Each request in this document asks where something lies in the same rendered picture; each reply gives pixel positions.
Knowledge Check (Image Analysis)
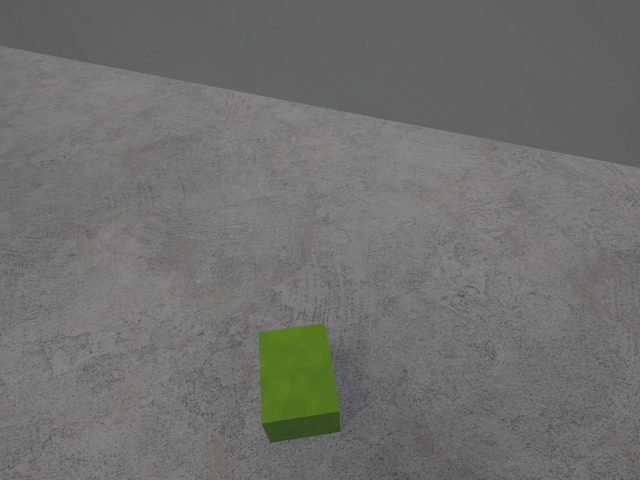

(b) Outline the carton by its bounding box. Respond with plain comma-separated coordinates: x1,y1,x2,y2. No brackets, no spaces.
259,323,340,443

